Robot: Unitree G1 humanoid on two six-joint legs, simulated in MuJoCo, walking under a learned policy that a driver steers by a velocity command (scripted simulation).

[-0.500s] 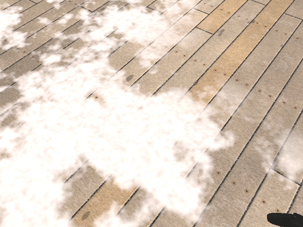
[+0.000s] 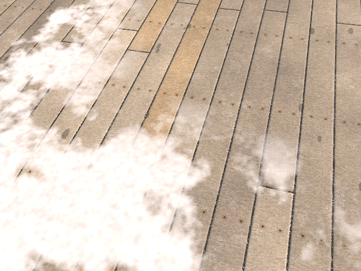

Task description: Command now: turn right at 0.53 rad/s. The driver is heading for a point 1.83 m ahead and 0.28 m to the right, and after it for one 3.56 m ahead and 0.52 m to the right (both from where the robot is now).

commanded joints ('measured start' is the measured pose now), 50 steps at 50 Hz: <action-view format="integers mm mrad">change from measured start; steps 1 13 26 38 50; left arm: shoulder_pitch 51 -12 38 17 -38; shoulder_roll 216 187 186 70 66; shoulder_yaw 51 46 67 8 -13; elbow -70 -118 -99 -101 -83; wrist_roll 13 -19 -24 -14 1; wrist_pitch -52 -26 -5 -25 -46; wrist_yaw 2 36 35 16 7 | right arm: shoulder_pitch -83 -56 -48 52 99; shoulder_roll -109 -72 -100 -128 -91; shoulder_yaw -29 -21 -18 0 35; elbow -100 -69 -96 -31 37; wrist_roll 10 14 -3 32 -3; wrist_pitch -10 -27 -48 -40 -36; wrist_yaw -11 0 12 24 14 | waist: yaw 34 20 37 7 -18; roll -190 -174 87 118 -89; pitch -100 -125 -73 -91 -88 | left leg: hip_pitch -298 -104 256 219 208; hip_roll -52 -99 193 133 -2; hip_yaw -155 -187 -389 -227 -94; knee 358 -30 -482 -429 -374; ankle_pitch -101 117 541 603 378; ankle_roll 2 -42 250 215 -11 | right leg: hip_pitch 233 200 -239 191 226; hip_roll -300 -175 69 33 -78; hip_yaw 433 414 197 9 186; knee -314 -267 560 -265 -188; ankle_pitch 447 351 -188 177 481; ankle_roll -246 -175 119 89 -24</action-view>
